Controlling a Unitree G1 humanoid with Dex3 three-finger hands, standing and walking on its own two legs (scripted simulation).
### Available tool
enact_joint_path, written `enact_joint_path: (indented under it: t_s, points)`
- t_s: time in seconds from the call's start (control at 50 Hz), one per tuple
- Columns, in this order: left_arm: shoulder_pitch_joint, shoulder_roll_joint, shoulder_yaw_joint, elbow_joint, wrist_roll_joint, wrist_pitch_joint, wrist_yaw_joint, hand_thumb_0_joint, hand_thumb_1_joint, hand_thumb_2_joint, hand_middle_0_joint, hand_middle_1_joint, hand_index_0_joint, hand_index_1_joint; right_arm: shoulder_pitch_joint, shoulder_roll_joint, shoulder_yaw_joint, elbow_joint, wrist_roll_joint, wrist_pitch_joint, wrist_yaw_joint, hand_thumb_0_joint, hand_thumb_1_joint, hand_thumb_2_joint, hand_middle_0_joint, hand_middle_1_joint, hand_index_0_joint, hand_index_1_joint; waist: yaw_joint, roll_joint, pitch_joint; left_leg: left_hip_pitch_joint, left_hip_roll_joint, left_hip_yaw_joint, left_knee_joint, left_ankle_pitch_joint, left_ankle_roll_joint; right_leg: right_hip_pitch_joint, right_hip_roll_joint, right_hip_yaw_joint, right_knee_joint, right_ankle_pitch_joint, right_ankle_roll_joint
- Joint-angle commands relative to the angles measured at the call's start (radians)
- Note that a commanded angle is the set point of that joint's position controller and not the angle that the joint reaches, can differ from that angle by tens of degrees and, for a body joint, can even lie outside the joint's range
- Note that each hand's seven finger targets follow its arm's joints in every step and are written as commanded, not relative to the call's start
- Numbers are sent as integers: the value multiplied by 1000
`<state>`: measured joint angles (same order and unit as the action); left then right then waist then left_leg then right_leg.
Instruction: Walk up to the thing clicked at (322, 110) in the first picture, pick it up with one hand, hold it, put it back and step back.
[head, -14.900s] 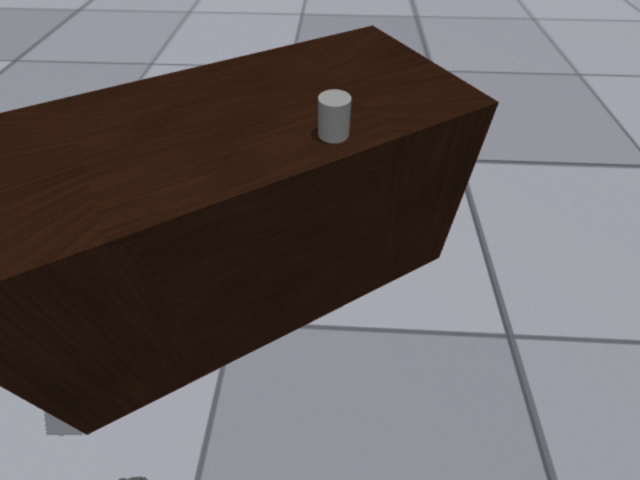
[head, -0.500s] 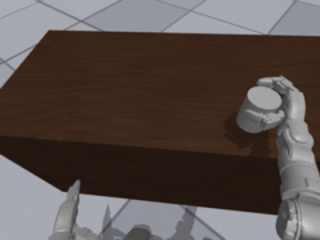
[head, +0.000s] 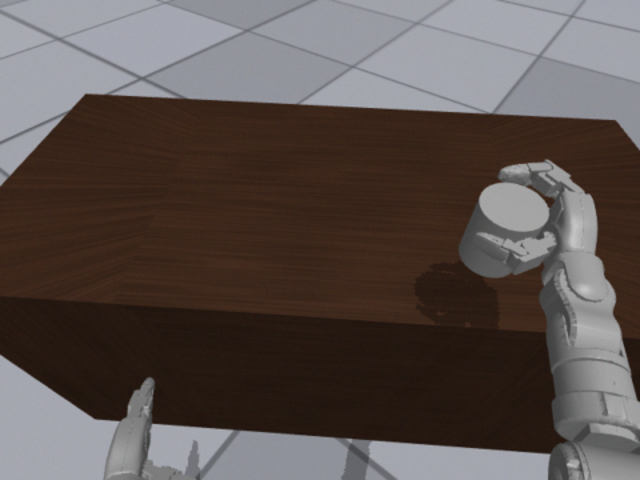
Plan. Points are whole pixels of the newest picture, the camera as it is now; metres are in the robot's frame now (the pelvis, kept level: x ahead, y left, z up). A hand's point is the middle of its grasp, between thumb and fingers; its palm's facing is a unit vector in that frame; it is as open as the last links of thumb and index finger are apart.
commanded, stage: lift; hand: right
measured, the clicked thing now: (499, 231) +0.40 -0.18 +0.11
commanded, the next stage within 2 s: hold in 0.80 s
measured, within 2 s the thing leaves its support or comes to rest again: neither
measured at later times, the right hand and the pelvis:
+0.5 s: hand (533, 224) +0.34 -0.17 +0.19, palm faces +0.13 +0.99 -0.02, open 11.0 cm; pelvis -0.02 +0.01 +0.01, yaw -1 degrees
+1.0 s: hand (556, 222) +0.32 -0.17 +0.22, palm faces +0.13 +0.99 -0.03, open 11.0 cm; pelvis -0.02 +0.01 +0.01, yaw -2 degrees
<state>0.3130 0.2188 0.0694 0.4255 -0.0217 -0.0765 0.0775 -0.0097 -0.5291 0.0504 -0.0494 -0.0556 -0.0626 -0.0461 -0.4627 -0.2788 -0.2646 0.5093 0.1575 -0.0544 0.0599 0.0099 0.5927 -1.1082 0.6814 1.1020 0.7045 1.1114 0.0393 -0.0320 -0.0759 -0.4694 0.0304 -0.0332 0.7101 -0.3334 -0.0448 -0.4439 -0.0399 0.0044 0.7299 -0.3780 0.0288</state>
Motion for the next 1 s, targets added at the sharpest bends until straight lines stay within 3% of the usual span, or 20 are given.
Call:
enact_joint_path:
  t_s: [0.0, 0.02, 0.04, 0.06, 0.08, 0.18, 0.24, 0.26, 0.36, 0.42, 0.46, 0.5, 0.52, 0.58, 0.62, 0.68, 0.72, 0.8, 0.9, 0.98]
  points:
    - [-76, 121, 33, -147, -3, -59, 16, 0, -535, 39, -44, -49, -53, -40, -462, -177, -26, -310, 42, -37, -1, 0, 4, -1335, 1239, 1458, 1301, 1458, -7, 9, -305, 161, -37, 78, -92, 302, 31, 188, 24, -17, -121, 327, -25]
    - [-121, 98, 13, -193, -8, -65, 15, 0, -536, 39, -44, -48, -52, -40, -521, -205, -34, -402, 43, -31, -1, 0, 1, -1340, 1246, 1464, 1308, 1464, -18, 1, -325, 168, -33, 76, -101, 286, 30, 197, 26, -23, -122, 298, -27]
    - [-86, 125, 41, -179, -7, -63, 20, 0, -539, 42, -45, -48, -52, -41, -516, -234, -55, -404, 43, -14, -2, 0, -27, -1339, 1248, 1461, 1308, 1461, -13, 6, -328, 174, -33, 72, -105, 289, 31, 203, 29, -26, -128, 294, -27]
    - [-39, 139, 61, -115, -4, -54, 20, 0, -536, 39, -44, -48, -53, -40, -448, -227, -56, -378, 45, 7, 2, 0, -16, -1341, 1247, 1464, 1308, 1464, -19, 7, -276, 171, -30, 73, -112, 283, 31, 182, 32, -29, -135, 283, -28]
    - [-18, 134, 55, -109, -5, -54, 15, 0, -536, 39, -44, -49, -53, -40, -394, -169, -18, -344, 46, 33, 10, 0, -25, -1343, 1249, 1465, 1309, 1465, -6, 18, -235, 157, -31, 76, -116, 284, 29, 179, 32, -30, -143, 283, -28]
    - [-51, 124, 46, -133, -8, -63, 1, 0, -541, 43, -46, -50, -53, -43, -430, -204, -45, -495, 53, 100, 19, 0, -18, -1342, 1240, 1460, 1302, 1460, -19, 16, -228, 169, -19, 71, -149, 241, 22, 190, 45, -36, -156, 230, -33]
    - [-81, 155, 76, -134, -9, -79, 6, 0, -540, 41, -44, -48, -51, -41, -435, -207, -56, -552, 67, 131, 10, 0, -3, -1326, 1234, 1449, 1295, 1450, -17, 12, -239, 164, -24, 75, -159, 214, 25, 214, 41, -28, -172, 202, -34]
    - [-111, 136, 52, -147, -9, -84, 4, 0, -541, 43, -46, -49, -52, -43, -453, -210, -55, -618, 70, 131, 6, 0, 0, -1332, 1236, 1454, 1299, 1455, -32, 4, -237, 170, -24, 77, -158, 200, 28, 213, 40, -24, -178, 195, -31]
    - [-150, 119, 37, -124, -5, -105, 12, 0, -545, 46, -44, -46, -47, -42, -417, -208, -61, -701, 73, 170, -18, 0, 18, -1319, 1237, 1451, 1299, 1451, -43, 3, -257, 200, -21, 72, -170, 181, 28, 220, 45, -24, -181, 179, -35]
    - [-169, 126, 41, -128, -3, -111, 19, 0, -536, 37, -41, -44, -49, -36, -372, -189, -49, -706, 68, 203, -25, 0, 26, -1304, 1226, 1438, 1287, 1438, -38, 16, -289, 228, -20, 73, -176, 206, 26, 236, 46, -23, -180, 204, -37]
    - [-134, 107, 22, -75, -4, -103, 17, 0, -537, 37, -41, -45, -49, -37, -364, -205, -67, -717, 69, 228, -33, 0, 18, -1309, 1232, 1444, 1292, 1444, -43, 2, -253, 225, -14, 68, -183, 198, 25, 221, 51, -29, -183, 196, -37]
    - [-140, 123, 37, -89, -5, -101, 19, 0, -537, 37, -41, -45, -49, -37, -356, -201, -65, -724, 67, 252, -34, 0, 25, -1311, 1230, 1445, 1292, 1446, -30, 12, -237, 211, -17, 72, -193, 188, 23, 233, 50, -28, -189, 187, -37]
    - [-131, 158, 72, -83, -5, -102, 21, 0, -534, 36, -42, -46, -50, -37, -354, -210, -72, -718, 67, 264, -34, 0, 33, -1327, 1235, 1461, 1300, 1461, -21, 21, -226, 204, -19, 77, -197, 182, 22, 233, 48, -25, -195, 178, -38]
    - [-118, 114, 35, -41, -9, -100, 10, 0, -535, 35, -42, -45, -50, -36, -334, -198, -70, -713, 68, 298, -28, 0, 14, -1324, 1242, 1460, 1305, 1460, -35, 10, -166, 188, -16, 77, -210, 158, 21, 211, 52, -28, -206, 157, -38]
    - [-129, 127, 55, -34, -9, -101, 7, 0, -537, 36, -43, -46, -51, -38, -336, -193, -68, -714, 72, 309, -21, 0, 26, -1323, 1232, 1454, 1297, 1454, -31, 38, -158, 187, -20, 83, -214, 154, 20, 212, 50, -24, -211, 158, -40]
    - [-169, 145, 60, -85, -12, -122, 1, 0, -537, 35, -43, -45, -51, -37, -359, -183, -63, -749, 76, 331, -14, 0, 33, -1327, 1236, 1460, 1302, 1460, -26, 43, -176, 189, -21, 86, -216, 149, 20, 231, 49, -21, -217, 153, -40]
    - [-150, 117, 43, -28, -12, -122, -1, 0, -532, 31, -41, -45, -52, -34, -356, -181, -56, -758, 74, 334, -8, 0, 32, -1308, 1222, 1440, 1287, 1440, -30, 20, -164, 188, -20, 84, -216, 147, 22, 233, 50, -19, -220, 151, -40]
    - [-192, 139, 56, -66, -10, -143, -2, 0, -534, 34, -43, -46, -52, -36, -356, -190, -66, -841, 76, 343, -12, 0, 26, -1316, 1222, 1444, 1288, 1444, -44, -1, -242, 216, -22, 87, -201, 194, 30, 271, 46, -14, -214, 209, -31]
    - [-178, 122, 46, -24, -8, -154, 1, 0, -539, 42, -44, -50, -52, -43, -328, -189, -70, -864, 79, 370, -24, 0, 20, -1322, 1231, 1449, 1296, 1449, -44, -20, -216, 216, -28, 95, -205, 184, 31, 265, 42, -6, -220, 200, -28]
    - [-201, 157, 80, -20, -6, -153, 2, 0, -540, 42, -44, -49, -51, -43, -318, -208, -86, -863, 79, 401, -20, 0, 23, -1330, 1231, 1456, 1298, 1456, -36, -1, -218, 233, -24, 90, -213, 204, 25, 258, 50, -12, -213, 215, -34]
